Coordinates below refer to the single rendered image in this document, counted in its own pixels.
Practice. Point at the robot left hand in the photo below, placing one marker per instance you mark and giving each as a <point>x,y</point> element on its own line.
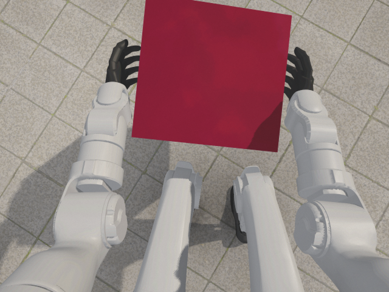
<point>116,71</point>

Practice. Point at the robot right forearm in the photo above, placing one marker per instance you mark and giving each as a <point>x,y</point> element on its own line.
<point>321,170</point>

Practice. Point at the robot left forearm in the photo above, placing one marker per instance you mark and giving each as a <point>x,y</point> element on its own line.
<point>99,164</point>

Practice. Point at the robot right foot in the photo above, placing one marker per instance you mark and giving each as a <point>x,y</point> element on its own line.
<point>242,237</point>

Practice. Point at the robot right upper arm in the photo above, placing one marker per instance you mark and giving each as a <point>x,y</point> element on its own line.
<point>341,239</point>

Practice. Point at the robot left shin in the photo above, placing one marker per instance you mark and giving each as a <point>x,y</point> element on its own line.
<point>182,164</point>

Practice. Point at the robot right hand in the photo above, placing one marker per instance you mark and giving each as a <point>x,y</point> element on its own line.
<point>302,73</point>

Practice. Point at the carton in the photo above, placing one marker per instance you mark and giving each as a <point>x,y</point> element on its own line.
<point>211,74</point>

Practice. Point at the robot left upper arm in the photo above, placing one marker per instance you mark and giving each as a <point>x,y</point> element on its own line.
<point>87,225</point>

